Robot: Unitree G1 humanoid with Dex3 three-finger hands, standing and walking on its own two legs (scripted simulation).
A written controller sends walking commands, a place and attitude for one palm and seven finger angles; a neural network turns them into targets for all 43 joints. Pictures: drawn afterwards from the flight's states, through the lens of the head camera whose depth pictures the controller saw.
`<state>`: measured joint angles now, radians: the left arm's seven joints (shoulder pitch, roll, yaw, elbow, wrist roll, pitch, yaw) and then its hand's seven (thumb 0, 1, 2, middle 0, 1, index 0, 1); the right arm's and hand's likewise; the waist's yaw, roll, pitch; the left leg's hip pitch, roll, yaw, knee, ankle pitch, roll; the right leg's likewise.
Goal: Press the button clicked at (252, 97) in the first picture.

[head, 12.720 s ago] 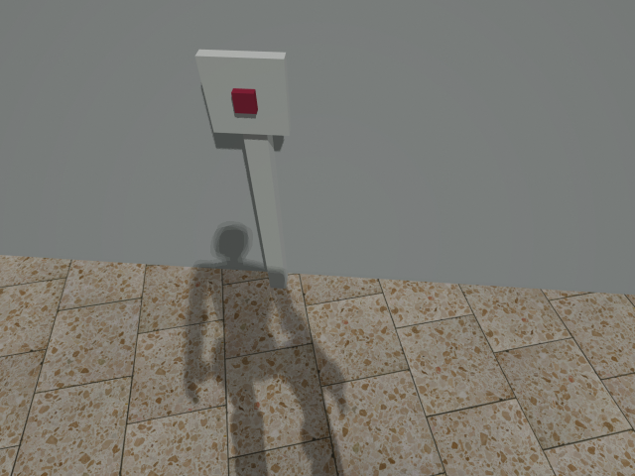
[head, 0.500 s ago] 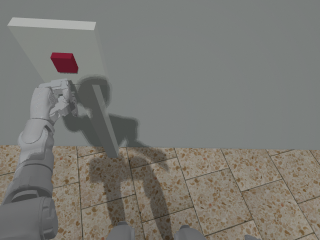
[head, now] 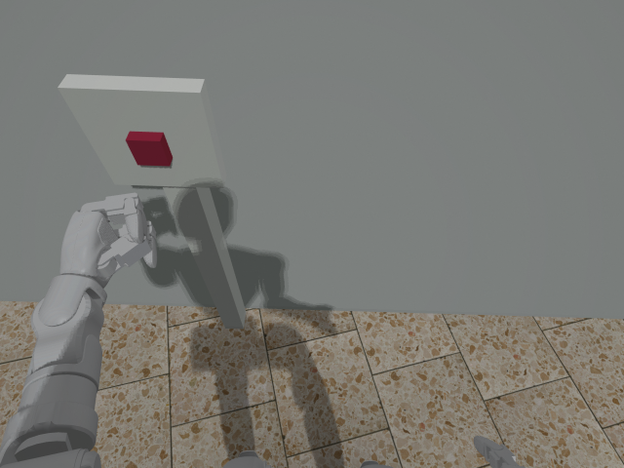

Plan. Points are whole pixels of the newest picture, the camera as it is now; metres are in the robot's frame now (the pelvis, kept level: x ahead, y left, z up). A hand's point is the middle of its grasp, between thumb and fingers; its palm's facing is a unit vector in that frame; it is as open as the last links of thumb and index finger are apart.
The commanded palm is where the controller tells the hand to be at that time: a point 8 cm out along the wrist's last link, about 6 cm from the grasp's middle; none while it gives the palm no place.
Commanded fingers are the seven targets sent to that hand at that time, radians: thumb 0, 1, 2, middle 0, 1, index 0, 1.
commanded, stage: draw the hand back to the body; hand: left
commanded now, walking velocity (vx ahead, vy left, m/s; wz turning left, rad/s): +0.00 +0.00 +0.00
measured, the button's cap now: (150, 147) +0.54 +0.23 +0.08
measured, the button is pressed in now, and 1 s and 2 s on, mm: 0 0 0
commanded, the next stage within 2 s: step back with the hand held close in 1.30 s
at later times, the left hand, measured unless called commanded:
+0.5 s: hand (78, 303) +0.27 +0.23 +0.13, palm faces +0.21 -0.95 -0.25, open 3.1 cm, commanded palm +0.23 +0.28 +0.15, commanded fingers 0.00 0.90 0.90 -1.30 -1.50 -1.30 -1.50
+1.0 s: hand out of the picture +0.21 +0.24 +0.20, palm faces +0.37 -0.84 -0.41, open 3.1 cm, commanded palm +0.15 +0.28 +0.22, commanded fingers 0.00 0.90 0.90 -1.30 -1.50 -1.30 -1.50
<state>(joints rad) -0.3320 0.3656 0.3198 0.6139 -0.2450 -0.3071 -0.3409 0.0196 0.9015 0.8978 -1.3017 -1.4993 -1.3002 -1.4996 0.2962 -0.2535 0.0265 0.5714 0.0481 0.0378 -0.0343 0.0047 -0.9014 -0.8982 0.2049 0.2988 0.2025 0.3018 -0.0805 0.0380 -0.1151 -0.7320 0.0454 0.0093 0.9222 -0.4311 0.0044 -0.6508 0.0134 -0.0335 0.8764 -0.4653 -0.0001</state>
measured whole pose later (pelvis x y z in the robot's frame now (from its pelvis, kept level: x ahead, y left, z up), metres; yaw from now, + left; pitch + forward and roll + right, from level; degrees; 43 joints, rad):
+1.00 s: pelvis +0.03 +0.00 +0.05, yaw +1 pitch -3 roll +0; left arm 0.52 0.33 0.26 -0.45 -0.06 -0.04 0.09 0.02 0.89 0.90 -1.31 -1.50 -1.30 -1.50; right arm 0.19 -0.23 0.04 0.61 0.00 -0.07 -0.07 0.01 -0.90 -0.90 0.21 0.30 0.20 0.30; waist 0.06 0.07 -0.01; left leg -0.12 0.01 0.03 0.42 -0.25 0.01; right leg -0.04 -0.01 -0.02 0.37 -0.28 0.01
